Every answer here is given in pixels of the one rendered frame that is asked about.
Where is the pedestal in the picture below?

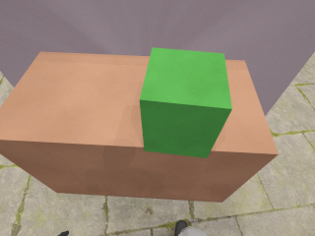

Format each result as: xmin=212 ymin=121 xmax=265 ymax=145
xmin=0 ymin=51 xmax=279 ymax=203

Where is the robot right foot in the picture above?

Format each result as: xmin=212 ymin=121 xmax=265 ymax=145
xmin=174 ymin=220 xmax=188 ymax=236

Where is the carton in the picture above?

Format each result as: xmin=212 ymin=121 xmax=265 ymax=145
xmin=139 ymin=47 xmax=232 ymax=158

